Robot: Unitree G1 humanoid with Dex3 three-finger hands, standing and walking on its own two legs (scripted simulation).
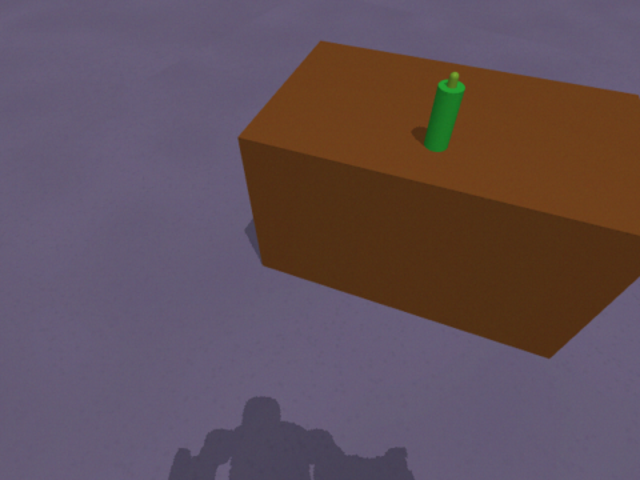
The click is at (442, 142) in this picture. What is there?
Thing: necked bottle
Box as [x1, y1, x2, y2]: [424, 72, 464, 151]
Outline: 456,72 452,72 448,79 442,80 438,83 424,141 424,145 430,150 441,151 447,147 464,90 464,85 457,80 458,74
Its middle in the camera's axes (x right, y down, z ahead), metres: +0.31 -0.31 +0.98
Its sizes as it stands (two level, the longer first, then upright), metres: 0.063 0.063 0.202
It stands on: a support 0.60 m high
